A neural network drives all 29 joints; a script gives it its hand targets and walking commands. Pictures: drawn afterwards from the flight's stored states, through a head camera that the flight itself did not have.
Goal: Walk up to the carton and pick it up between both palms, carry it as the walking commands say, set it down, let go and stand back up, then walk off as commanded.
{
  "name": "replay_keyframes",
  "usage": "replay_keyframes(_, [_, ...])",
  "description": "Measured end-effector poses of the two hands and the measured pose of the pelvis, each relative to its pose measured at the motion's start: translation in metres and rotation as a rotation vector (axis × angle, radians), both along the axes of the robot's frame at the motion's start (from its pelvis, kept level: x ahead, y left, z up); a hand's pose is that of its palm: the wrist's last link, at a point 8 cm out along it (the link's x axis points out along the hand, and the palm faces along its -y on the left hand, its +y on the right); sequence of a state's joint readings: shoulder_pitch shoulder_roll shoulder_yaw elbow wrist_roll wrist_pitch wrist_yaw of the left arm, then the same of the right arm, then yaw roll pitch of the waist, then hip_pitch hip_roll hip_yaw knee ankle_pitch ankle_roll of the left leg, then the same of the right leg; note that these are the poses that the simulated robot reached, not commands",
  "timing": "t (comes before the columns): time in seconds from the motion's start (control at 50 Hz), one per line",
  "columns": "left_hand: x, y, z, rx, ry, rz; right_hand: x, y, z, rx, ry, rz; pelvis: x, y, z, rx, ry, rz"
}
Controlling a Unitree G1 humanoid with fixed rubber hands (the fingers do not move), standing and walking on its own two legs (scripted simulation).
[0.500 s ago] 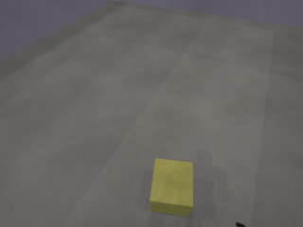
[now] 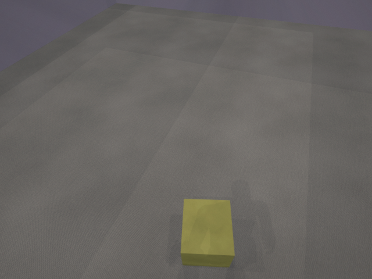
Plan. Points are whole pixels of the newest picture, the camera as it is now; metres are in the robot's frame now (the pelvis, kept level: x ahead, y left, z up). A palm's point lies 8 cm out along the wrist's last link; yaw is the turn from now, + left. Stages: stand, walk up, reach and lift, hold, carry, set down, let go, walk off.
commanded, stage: walk up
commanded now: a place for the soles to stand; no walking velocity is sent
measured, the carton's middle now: (206, 232) +0.44 -0.05 -0.66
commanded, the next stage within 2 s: reach and lift in 0.24 s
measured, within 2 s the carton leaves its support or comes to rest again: neither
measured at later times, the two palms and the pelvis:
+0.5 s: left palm (107, 275) +0.16 +0.22 -0.13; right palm out of the picture +0.14 -0.25 -0.11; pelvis -0.02 +0.00 -0.01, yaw -2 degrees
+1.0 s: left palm (120, 255) +0.21 +0.21 -0.16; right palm (300, 266) +0.19 -0.24 -0.15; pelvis -0.07 +0.01 -0.06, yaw -1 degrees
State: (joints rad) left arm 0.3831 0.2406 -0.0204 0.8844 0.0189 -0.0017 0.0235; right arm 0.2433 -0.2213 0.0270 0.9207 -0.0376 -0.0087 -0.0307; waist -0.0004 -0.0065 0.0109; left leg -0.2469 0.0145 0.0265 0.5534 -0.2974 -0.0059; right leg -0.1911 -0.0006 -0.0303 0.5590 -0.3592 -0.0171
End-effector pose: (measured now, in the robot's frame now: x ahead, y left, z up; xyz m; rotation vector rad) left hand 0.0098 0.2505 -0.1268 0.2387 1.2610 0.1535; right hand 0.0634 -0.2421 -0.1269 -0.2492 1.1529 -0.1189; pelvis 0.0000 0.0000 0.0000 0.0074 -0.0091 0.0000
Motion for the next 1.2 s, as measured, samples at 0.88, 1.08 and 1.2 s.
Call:
replay_keyframes(0.88, [0.170, -0.037, -0.029, -0.097, -0.178, -0.069, 0.090, -0.009, -0.018, 0.063, -0.100, -0.087, -0.057, 0.011, -0.055, 0.001, 0.294, -0.031])
replay_keyframes(1.08, [0.232, -0.046, -0.031, -0.103, -0.250, -0.074, 0.151, 0.006, -0.026, 0.109, -0.174, -0.113, -0.085, 0.006, -0.070, -0.006, 0.311, -0.020])
replay_keyframes(1.2, [0.271, -0.055, -0.031, -0.106, -0.290, -0.075, 0.188, 0.011, -0.028, 0.116, -0.211, -0.118, -0.095, 0.005, -0.074, -0.007, 0.372, -0.017])
